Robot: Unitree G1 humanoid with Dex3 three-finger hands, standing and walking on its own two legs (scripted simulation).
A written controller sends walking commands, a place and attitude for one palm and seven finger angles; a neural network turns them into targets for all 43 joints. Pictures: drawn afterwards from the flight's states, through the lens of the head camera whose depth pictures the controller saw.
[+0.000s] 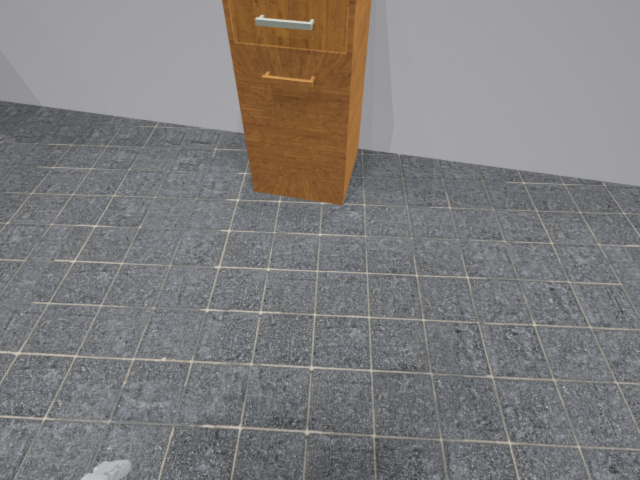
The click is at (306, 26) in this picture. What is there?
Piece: drawer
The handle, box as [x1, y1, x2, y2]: [255, 15, 313, 29]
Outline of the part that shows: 255,18 255,24 257,25 301,29 311,29 313,23 313,19 311,19 309,22 264,18 263,15 261,15 258,18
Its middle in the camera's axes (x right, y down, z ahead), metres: -0.12 -0.69 +1.24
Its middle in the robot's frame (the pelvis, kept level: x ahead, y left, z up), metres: +1.39 +0.18 +0.02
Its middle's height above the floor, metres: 0.79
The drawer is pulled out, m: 0.00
